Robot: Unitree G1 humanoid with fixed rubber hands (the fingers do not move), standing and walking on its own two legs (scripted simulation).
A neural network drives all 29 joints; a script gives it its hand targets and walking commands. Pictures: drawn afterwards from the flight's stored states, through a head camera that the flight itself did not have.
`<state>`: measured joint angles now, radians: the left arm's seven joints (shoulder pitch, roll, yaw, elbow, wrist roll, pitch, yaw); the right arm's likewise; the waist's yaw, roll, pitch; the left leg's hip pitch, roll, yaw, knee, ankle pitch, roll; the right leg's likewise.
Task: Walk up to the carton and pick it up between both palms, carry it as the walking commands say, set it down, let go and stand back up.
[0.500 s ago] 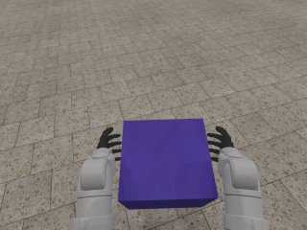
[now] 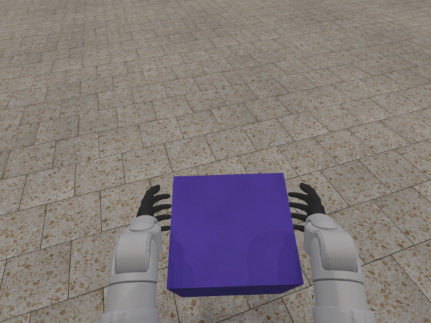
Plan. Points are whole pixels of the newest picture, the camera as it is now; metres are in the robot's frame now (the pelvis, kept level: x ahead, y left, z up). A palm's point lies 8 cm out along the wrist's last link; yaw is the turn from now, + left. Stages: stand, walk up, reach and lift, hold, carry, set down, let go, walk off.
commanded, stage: carry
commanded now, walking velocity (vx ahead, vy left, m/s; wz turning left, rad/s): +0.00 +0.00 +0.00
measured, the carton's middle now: (230, 238) +0.30 +0.00 -0.04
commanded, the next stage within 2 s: none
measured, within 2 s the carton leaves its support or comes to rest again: neither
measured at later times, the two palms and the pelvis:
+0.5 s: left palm (148, 226) +0.28 +0.15 +0.05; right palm (314, 224) +0.28 -0.15 +0.05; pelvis +0.00 +0.00 +0.00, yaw +0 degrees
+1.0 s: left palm (148, 229) +0.28 +0.15 +0.05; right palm (314, 226) +0.28 -0.15 +0.05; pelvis +0.00 +0.00 +0.00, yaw +0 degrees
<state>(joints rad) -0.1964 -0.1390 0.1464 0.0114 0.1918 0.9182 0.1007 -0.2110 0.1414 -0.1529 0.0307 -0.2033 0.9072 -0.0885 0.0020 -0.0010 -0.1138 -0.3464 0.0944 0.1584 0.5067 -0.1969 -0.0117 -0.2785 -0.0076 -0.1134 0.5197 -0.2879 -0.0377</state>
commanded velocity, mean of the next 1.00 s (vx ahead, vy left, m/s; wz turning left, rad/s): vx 0.00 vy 0.00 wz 0.00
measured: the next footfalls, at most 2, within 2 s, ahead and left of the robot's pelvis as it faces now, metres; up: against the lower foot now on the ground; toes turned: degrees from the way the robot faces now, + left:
none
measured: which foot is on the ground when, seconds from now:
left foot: down 0.00-1.00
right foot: down 0.00-1.00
